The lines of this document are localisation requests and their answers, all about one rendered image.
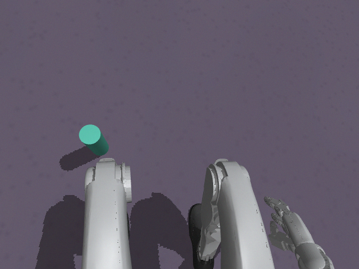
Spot right robot foot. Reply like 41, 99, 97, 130
188, 203, 214, 269

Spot right robot hand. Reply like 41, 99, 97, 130
264, 197, 314, 253

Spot right robot arm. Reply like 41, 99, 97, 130
294, 243, 334, 269

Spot can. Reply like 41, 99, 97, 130
79, 124, 109, 156

